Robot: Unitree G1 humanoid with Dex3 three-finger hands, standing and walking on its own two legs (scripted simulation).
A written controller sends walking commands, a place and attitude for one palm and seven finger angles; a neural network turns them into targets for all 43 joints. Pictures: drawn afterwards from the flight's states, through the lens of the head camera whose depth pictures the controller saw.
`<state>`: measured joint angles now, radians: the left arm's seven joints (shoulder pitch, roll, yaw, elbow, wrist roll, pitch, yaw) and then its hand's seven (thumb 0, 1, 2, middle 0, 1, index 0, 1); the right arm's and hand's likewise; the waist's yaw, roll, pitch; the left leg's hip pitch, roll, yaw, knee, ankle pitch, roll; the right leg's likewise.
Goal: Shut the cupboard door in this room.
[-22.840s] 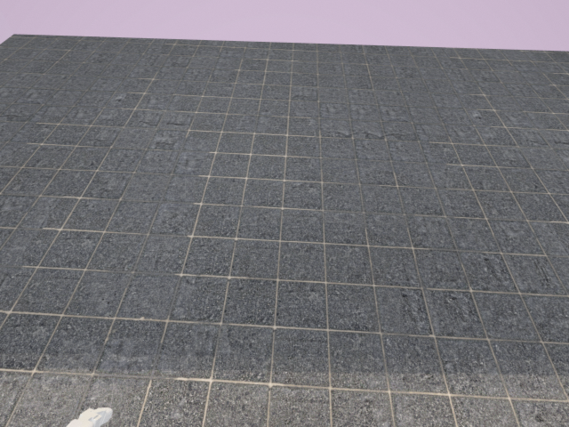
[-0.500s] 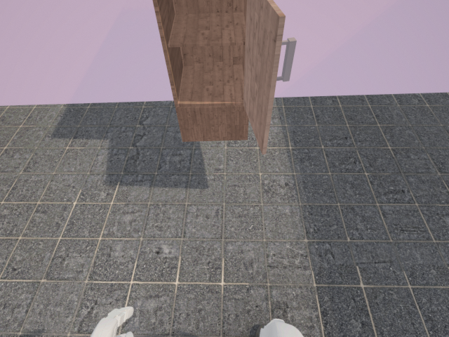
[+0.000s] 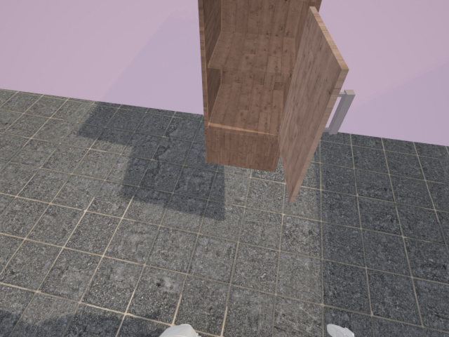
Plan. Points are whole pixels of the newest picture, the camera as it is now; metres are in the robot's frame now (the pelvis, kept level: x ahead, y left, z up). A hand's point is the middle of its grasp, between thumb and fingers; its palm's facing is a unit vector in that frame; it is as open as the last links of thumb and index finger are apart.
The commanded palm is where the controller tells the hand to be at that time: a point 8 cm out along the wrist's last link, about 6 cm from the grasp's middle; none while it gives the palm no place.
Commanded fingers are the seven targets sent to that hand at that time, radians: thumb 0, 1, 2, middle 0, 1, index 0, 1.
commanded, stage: stand and wait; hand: left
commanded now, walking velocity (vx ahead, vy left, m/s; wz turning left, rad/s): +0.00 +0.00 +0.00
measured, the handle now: (333, 113) +0.74 -0.23 -0.04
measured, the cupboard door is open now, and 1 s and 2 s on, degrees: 100 100 100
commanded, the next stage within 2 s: turn or walk to find it in 1.48 s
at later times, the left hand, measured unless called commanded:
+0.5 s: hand out of the picture +0.10 +0.17 -0.17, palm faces +0.01 -0.98 -0.21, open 7.3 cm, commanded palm none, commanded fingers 0.00 0.90 0.90 -0.20 -0.30 -0.20 -0.30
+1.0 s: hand out of the picture +0.09 +0.13 -0.17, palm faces +0.05 -0.98 -0.18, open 7.4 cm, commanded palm none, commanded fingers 0.00 0.90 0.90 -0.20 -0.30 -0.20 -0.30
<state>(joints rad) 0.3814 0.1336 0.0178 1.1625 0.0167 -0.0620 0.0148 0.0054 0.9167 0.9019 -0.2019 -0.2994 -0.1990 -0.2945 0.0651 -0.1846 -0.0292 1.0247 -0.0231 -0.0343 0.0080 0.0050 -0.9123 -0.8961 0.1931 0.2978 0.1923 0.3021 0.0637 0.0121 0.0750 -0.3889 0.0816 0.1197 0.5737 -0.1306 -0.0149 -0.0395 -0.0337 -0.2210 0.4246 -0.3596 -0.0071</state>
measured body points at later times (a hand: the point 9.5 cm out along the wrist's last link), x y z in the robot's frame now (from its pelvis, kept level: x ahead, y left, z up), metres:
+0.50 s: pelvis +0.08 -0.01 +0.01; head +0.08 -0.02 +0.46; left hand +0.10 +0.22 -0.15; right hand +0.10 -0.24 -0.15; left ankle +0.08 +0.11 -0.73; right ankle +0.07 -0.13 -0.73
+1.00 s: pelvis +0.11 -0.03 +0.01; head +0.12 -0.04 +0.46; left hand +0.09 +0.18 -0.15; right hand +0.09 -0.24 -0.16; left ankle +0.08 +0.11 -0.73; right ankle +0.07 -0.13 -0.73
